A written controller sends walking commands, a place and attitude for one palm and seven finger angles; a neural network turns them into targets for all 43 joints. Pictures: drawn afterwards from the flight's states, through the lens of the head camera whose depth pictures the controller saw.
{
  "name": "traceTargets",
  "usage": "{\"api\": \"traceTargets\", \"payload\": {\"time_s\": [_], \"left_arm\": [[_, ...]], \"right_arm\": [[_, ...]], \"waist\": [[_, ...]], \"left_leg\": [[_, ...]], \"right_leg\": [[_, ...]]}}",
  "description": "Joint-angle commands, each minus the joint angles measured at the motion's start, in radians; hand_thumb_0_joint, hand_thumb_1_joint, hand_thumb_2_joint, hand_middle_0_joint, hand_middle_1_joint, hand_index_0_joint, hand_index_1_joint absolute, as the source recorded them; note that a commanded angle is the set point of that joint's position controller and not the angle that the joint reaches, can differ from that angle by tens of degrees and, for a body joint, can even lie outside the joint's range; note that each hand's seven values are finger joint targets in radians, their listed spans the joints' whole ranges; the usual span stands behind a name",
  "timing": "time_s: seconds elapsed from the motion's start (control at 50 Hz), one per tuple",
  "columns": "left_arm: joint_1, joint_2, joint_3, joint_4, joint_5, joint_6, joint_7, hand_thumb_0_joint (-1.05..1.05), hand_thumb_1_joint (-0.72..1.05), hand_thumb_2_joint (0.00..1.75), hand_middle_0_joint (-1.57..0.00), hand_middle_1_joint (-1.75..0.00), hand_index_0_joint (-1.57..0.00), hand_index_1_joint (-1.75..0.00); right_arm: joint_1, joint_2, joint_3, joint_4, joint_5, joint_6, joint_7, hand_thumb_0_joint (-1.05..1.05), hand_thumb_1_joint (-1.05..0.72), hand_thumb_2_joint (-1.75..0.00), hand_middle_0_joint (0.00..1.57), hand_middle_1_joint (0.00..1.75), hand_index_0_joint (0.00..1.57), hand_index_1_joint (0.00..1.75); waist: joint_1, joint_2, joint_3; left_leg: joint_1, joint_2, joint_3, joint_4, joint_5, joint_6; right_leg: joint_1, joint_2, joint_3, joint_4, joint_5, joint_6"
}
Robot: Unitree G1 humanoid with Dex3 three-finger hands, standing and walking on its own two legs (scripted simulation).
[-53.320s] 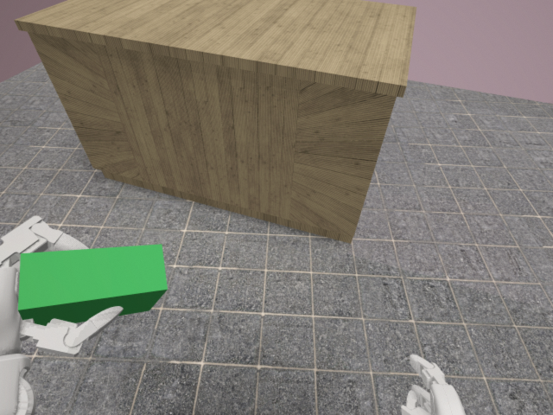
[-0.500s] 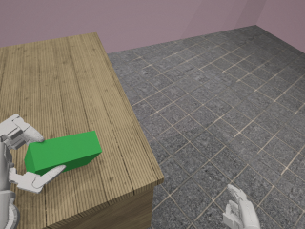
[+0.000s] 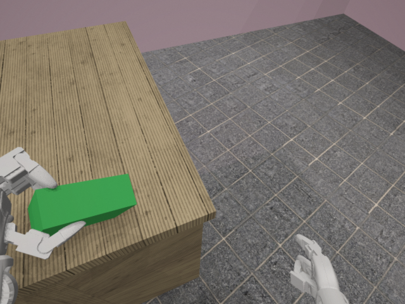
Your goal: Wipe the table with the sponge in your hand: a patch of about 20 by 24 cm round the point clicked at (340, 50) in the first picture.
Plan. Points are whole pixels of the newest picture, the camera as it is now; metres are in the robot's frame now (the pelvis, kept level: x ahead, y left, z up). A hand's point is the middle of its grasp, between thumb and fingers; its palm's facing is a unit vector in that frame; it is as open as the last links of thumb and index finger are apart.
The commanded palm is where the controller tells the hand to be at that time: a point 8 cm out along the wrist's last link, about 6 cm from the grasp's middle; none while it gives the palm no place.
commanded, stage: come to a stop and stand still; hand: left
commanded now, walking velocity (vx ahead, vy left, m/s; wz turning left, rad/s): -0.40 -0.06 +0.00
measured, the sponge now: (96, 203) +0.25 +0.20 +0.10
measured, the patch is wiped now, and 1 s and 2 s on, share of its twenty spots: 0.75 0.75 0.75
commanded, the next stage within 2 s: look again from close up in 1.30 s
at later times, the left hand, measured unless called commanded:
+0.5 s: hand out of the picture +0.17 +0.26 +0.18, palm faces +0.38 -0.85 -0.36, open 9.3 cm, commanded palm +0.09 +0.30 +0.17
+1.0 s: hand out of the picture +0.20 +0.29 +0.21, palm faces +0.49 -0.76 -0.43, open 9.2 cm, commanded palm +0.08 +0.30 +0.17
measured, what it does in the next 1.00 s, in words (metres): steps on the spot: right foot, then left foot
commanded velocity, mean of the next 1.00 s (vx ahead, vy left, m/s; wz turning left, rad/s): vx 0.05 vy -0.03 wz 0.00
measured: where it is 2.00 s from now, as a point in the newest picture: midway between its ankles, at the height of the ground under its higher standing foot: outside the picture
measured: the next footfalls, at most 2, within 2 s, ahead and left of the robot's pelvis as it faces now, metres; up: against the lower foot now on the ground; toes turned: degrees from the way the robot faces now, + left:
right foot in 0.60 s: -0.04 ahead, -0.04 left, +0.00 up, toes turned -1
left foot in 0.84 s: -0.02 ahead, +0.10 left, +0.00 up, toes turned -3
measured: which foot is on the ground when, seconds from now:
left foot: down 0.00-0.62, up 0.64-0.82, down 0.84-1.00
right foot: down 0.00-0.36, up 0.38-0.58, down 0.60-1.00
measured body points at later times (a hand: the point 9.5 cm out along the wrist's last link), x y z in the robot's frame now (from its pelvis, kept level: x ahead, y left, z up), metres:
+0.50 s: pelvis -0.07 +0.02 +0.01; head -0.08 +0.03 +0.46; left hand +0.14 +0.30 +0.20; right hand +0.07 -0.21 -0.08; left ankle +0.03 +0.11 -0.74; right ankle -0.09 -0.08 -0.70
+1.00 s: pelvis -0.07 +0.02 -0.02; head -0.04 +0.01 +0.43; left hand +0.17 +0.33 +0.23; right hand +0.12 -0.21 -0.11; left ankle -0.07 +0.15 -0.74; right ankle -0.14 -0.03 -0.74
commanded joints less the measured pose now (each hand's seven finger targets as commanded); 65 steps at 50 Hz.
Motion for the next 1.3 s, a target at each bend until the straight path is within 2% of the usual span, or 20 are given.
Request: {"api": "traceTargets", "payload": {"time_s": [0.0,0.22,0.3,0.36,0.4,0.48,0.52,0.6,0.64,0.78,0.84,0.86,0.88,0.94,1.0,1.04,1.08,1.18,1.22,1.28], "left_arm": [[0.004,0.154,0.11,-0.201,0.001,-0.067,0.009,0.0,0.1,1.3,-1.2,-1.6,-1.2,-1.6],[-0.069,0.137,0.066,-0.149,0.025,-0.042,0.053,0.0,0.1,1.3,-1.2,-1.6,-1.2,-1.6],[-0.164,0.147,0.067,-0.177,0.029,-0.037,0.056,0.0,0.1,1.3,-1.2,-1.6,-1.2,-1.6],[-0.225,0.183,0.101,-0.179,0.056,-0.034,0.039,0.0,0.1,1.3,-1.2,-1.6,-1.2,-1.6],[-0.184,0.164,0.091,-0.143,0.051,-0.033,0.016,0.0,0.1,1.3,-1.2,-1.6,-1.2,-1.6],[0.062,0.154,0.089,-0.171,0.01,-0.017,0.018,0.0,0.1,1.3,-1.2,-1.6,-1.2,-1.6],[0.095,0.187,0.111,-0.228,-0.011,0.01,0.012,0.0,0.1,1.3,-1.2,-1.6,-1.2,-1.6],[-0.029,0.213,0.143,-0.158,-0.015,0.016,0.012,0.0,0.1,1.3,-1.2,-1.6,-1.2,-1.6],[-0.051,0.129,0.066,-0.047,-0.018,0.039,0.005,0.0,0.1,1.3,-1.2,-1.6,-1.2,-1.6],[-0.338,0.17,0.035,-0.11,0.005,-0.024,0.029,0.0,0.1,1.3,-1.2,-1.6,-1.2,-1.6],[-0.215,0.162,0.062,-0.152,-0.008,-0.023,0.033,0.0,0.1,1.3,-1.2,-1.6,-1.2,-1.6],[-1.196,0.883,0.327,-0.329,0.041,-0.157,0.045,0.0,0.1,1.3,-1.2,-1.6,-1.2,-1.6],[-0.735,0.374,0.252,0.105,0.052,-0.106,0.022,0.0,0.1,1.3,-1.2,-1.6,-1.2,-1.6],[-0.344,0.339,0.217,0.081,0.014,-0.109,0.016,0.0,0.1,1.3,-1.2,-1.6,-1.2,-1.6],[0.021,0.243,0.19,0.002,-0.041,-0.151,-0.003,0.0,0.1,1.3,-1.2,-1.6,-1.2,-1.6],[0.121,0.254,0.198,-0.029,-0.053,-0.172,-0.001,0.0,0.1,1.3,-1.2,-1.6,-1.2,-1.6],[0.106,0.254,0.194,-0.086,-0.062,-0.175,-0.001,0.0,0.1,1.3,-1.2,-1.6,-1.2,-1.6],[-0.13,0.291,0.175,-0.12,0.003,-0.106,0.014,0.0,0.1,1.3,-1.2,-1.6,-1.2,-1.6],[-0.155,0.271,0.154,-0.034,0.014,-0.063,0.018,0.0,0.1,1.3,-1.2,-1.6,-1.2,-1.6],[-0.131,0.275,0.166,-0.055,-0.001,-0.067,0.021,0.0,0.1,1.3,-1.2,-1.6,-1.2,-1.6]], "right_arm": [[-0.042,-0.122,-0.053,-0.143,-0.004,-0.031,-0.009,0.0,-0.9,-0.9,0.2,0.3,0.2,0.3],[-0.017,-0.132,-0.047,-0.085,-0.003,-0.071,-0.039,0.0,-0.9,-0.9,0.2,0.3,0.2,0.3],[-0.044,-0.146,-0.042,-0.074,0.0,-0.081,-0.047,0.0,-0.9,-0.9,0.2,0.3,0.2,0.3],[-0.094,-0.137,-0.049,-0.111,0.006,-0.098,-0.046,0.0,-0.9,-0.9,0.2,0.3,0.2,0.3],[-0.072,-0.105,-0.058,-0.105,0.002,-0.107,-0.019,0.0,-0.9,-0.9,0.2,0.3,0.2,0.3],[-0.058,-0.106,-0.049,-0.096,-0.01,-0.116,-0.003,0.0,-0.9,-0.9,0.2,0.3,0.2,0.3],[-0.063,-0.115,-0.052,-0.09,-0.021,-0.098,-0.002,0.0,-0.9,-0.9,0.2,0.3,0.2,0.3],[-0.05,-0.118,-0.053,-0.048,-0.021,-0.053,0.008,0.0,-0.9,-0.9,0.2,0.3,0.2,0.3],[-0.037,-0.132,-0.066,-0.039,0.005,-0.057,0.01,0.0,-0.9,-0.9,0.2,0.3,0.2,0.3],[-0.088,-0.114,-0.032,-0.028,0.013,-0.095,-0.005,0.0,-0.9,-0.9,0.2,0.3,0.2,0.3],[-0.051,-0.143,-0.05,-0.052,0.017,-0.089,-0.001,0.0,-0.9,-0.9,0.2,0.3,0.2,0.3],[0.025,-0.111,0.092,-0.113,0.088,-0.094,-0.049,0.0,-0.9,-0.9,0.2,0.3,0.2,0.3],[-0.003,-0.062,-0.009,-0.06,0.034,-0.133,-0.024,0.0,-0.9,-0.9,0.2,0.3,0.2,0.3],[-0.011,-0.15,-0.048,-0.076,0.012,-0.118,0.023,0.0,-0.9,-0.9,0.2,0.3,0.2,0.3],[0.052,-0.159,-0.066,-0.099,0.03,-0.129,0.079,0.0,-0.9,-0.9,0.2,0.3,0.2,0.3],[0.046,-0.157,-0.067,-0.103,0.037,-0.147,0.089,0.0,-0.9,-0.9,0.2,0.3,0.2,0.3],[0.051,-0.171,-0.073,-0.094,0.04,-0.172,0.083,0.0,-0.9,-0.9,0.2,0.3,0.2,0.3],[0.025,-0.154,-0.075,-0.073,0.013,-0.165,0.056,0.0,-0.9,-0.9,0.2,0.3,0.2,0.3],[0.03,-0.156,-0.073,-0.084,0.02,-0.16,0.044,0.0,-0.9,-0.9,0.2,0.3,0.2,0.3],[-0.01,-0.152,-0.061,-0.094,0.03,-0.15,0.032,0.0,-0.9,-0.9,0.2,0.3,0.2,0.3]], "waist": [[-0.012,0.032,-0.219],[-0.043,-0.066,-0.197],[-0.039,0.072,-0.147],[-0.007,0.325,-0.059],[-0.003,0.274,-0.04],[-0.013,0.152,-0.169],[-0.015,0.134,-0.224],[-0.027,-0.105,-0.202],[-0.026,-0.202,-0.145],[-0.004,-0.017,-0.061],[-0.02,0.108,-0.213],[-0.021,0.255,-0.019],[0.003,0.265,-0.05],[0.016,0.049,-0.229],[0.049,-0.22,-0.333],[0.052,-0.221,-0.353],[0.023,-0.083,-0.396],[-0.006,0.108,-0.298],[-0.002,0.088,-0.23],[0.008,-0.023,-0.262]], "left_leg": [[-0.049,0.035,-0.025,-0.073,0.094,-0.009],[0.168,-0.036,0.008,0.171,-0.223,-0.021],[0.024,0.019,-0.128,-0.071,-0.414,-0.018],[-0.5,0.188,-0.38,-0.464,-0.849,0.05],[-0.434,0.178,-0.319,-0.45,-0.716,0.039],[0.021,0.109,-0.239,-0.32,-0.387,-0.008],[0.021,0.081,-0.183,-0.259,-0.281,-0.055],[0.012,0.01,-0.019,0.223,-0.091,-0.011],[-0.131,-0.021,-0.032,0.344,-0.081,-0.01],[-0.065,0.002,0.021,0.165,-0.114,0.034],[0.344,0.07,-0.081,0.055,0.409,0.12],[0.099,0.118,-0.247,0.026,0.225,0.14],[0.147,0.116,-0.225,0.097,0.266,0.091],[0.015,0.02,-0.072,0.221,0.306,0.028],[-0.161,-0.025,0.011,0.206,0.155,0.023],[-0.124,-0.031,0.018,0.133,0.17,0.04],[0.171,0.016,-0.011,0.048,0.544,0.074],[0.437,0.164,-0.196,0.047,0.845,0.112],[0.327,0.139,-0.144,0.074,0.756,0.077],[-0.018,0.015,-0.066,0.189,0.31,0.019]], "right_leg": [[0.148,-0.002,0.029,0.012,0.141,0.019],[-0.288,-0.12,0.105,-0.176,-0.545,-0.037],[-0.145,-0.018,0.028,-0.001,-0.433,0.002],[0.215,0.101,0.005,0.573,-0.232,0.041],[0.116,0.093,0.007,0.683,-0.278,0.025],[0.04,0.088,-0.057,0.154,-0.38,-0.03],[0.184,0.064,-0.042,-0.051,-0.289,-0.052],[0.014,-0.215,0.241,-0.157,-0.162,-0.148],[0.015,-0.225,0.29,-0.144,-0.284,-0.117],[0.128,-0.211,0.216,0.035,0.171,-0.125],[-0.017,-0.058,0.042,0.376,0.407,0.049],[-0.27,-0.055,0.131,0.325,-0.312,0.042],[-0.36,-0.036,0.068,0.238,-0.3,0.0],[0.056,-0.129,0.199,0.087,0.293,-0.026],[0.348,-0.183,0.164,0.197,0.789,0.044],[0.337,-0.165,0.108,0.249,0.791,0.037],[0.116,-0.099,0.028,0.34,0.588,0.06],[-0.313,-0.043,0.024,0.481,-0.333,0.021],[-0.199,-0.056,0.005,0.249,-0.257,0.004],[0.201,-0.175,0.151,0.133,0.401,-0.053]]}}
